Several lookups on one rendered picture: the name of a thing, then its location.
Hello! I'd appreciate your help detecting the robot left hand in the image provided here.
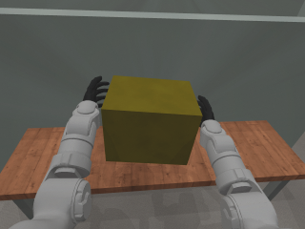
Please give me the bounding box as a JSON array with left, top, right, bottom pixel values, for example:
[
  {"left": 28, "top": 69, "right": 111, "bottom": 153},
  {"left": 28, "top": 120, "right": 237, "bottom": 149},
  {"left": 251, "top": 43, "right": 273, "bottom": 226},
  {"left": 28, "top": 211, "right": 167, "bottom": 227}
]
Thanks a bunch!
[{"left": 83, "top": 75, "right": 110, "bottom": 108}]

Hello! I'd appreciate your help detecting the carton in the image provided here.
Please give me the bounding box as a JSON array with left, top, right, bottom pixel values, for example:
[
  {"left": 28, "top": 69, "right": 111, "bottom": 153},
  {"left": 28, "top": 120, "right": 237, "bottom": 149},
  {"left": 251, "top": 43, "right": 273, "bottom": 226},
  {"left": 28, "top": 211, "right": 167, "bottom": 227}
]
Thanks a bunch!
[{"left": 101, "top": 75, "right": 203, "bottom": 165}]

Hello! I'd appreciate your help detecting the robot right upper arm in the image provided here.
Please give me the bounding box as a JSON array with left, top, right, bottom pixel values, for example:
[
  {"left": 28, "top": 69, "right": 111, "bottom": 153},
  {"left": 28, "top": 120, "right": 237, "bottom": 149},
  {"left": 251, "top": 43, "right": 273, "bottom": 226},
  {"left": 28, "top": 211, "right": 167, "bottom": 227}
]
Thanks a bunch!
[{"left": 220, "top": 191, "right": 293, "bottom": 229}]

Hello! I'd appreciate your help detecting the robot left upper arm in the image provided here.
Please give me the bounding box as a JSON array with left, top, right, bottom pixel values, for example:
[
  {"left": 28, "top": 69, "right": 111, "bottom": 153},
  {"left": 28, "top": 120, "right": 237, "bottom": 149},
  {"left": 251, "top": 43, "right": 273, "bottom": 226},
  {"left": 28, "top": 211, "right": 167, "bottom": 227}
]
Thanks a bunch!
[{"left": 9, "top": 177, "right": 92, "bottom": 229}]

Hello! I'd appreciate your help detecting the robot left forearm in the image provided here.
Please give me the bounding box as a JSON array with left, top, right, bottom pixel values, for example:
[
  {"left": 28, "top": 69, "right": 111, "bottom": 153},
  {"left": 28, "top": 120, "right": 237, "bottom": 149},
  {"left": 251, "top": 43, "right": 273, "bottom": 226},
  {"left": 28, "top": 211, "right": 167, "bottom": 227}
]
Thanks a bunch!
[{"left": 32, "top": 100, "right": 100, "bottom": 215}]

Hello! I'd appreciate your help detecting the robot right forearm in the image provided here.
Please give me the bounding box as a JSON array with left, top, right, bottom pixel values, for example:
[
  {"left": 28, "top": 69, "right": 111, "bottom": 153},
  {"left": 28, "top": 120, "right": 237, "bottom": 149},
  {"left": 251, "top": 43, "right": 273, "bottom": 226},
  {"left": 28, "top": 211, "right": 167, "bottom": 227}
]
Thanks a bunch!
[{"left": 199, "top": 119, "right": 278, "bottom": 225}]

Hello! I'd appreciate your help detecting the robot right hand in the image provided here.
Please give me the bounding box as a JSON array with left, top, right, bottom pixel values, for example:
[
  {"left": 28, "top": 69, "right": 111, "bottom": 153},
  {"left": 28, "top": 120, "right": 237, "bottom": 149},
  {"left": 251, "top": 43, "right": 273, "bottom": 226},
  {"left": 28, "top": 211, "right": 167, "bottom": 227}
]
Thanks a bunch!
[{"left": 196, "top": 95, "right": 215, "bottom": 127}]

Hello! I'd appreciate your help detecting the table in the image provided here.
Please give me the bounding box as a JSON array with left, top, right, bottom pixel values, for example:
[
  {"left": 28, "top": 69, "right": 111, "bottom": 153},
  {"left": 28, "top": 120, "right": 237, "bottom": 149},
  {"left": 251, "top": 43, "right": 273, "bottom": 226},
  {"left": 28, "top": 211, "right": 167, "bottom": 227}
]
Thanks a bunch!
[{"left": 0, "top": 120, "right": 305, "bottom": 220}]

